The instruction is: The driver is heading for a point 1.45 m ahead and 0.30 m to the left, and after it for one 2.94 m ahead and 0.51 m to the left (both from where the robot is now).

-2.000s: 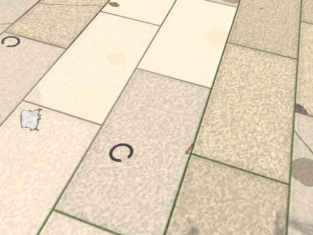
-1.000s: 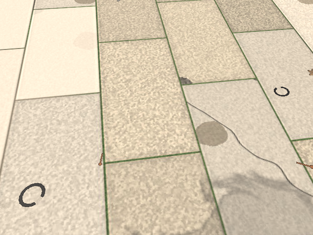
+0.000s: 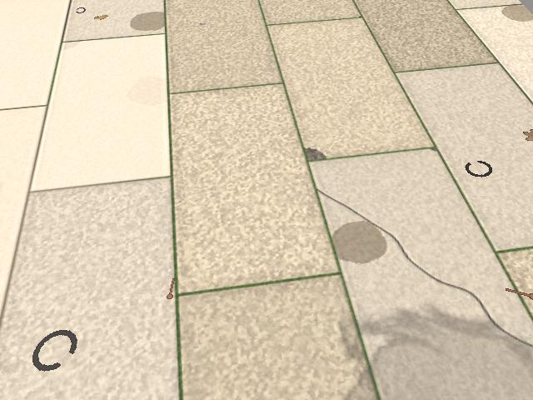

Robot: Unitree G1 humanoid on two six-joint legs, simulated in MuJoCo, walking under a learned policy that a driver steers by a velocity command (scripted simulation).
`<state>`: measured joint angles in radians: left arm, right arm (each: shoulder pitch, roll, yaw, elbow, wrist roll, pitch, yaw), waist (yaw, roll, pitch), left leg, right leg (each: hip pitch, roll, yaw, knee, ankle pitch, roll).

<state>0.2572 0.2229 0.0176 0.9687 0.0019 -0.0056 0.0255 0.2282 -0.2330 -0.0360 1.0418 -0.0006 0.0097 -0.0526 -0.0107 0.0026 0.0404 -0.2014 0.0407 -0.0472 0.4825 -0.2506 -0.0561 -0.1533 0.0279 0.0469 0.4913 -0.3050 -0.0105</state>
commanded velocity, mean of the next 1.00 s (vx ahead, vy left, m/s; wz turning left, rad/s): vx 0.33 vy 0.00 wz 0.00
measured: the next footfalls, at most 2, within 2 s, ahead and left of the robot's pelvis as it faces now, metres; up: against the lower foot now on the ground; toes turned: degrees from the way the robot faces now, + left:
right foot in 0.80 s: +0.43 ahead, -0.09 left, +0.00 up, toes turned -2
left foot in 1.34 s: +0.74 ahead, +0.14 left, +0.00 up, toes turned +3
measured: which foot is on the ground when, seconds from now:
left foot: down 0.00-0.80, up 0.82-1.00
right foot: down 0.00-0.34, up 0.36-0.78, down 0.80-1.00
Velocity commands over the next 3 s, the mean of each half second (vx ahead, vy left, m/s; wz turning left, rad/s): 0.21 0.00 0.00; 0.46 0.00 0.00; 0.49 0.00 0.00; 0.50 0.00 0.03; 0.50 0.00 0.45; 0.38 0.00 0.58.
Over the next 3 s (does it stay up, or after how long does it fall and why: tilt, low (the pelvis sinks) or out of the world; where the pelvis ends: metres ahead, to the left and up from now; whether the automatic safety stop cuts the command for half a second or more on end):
stays up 1.45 0.12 -0.02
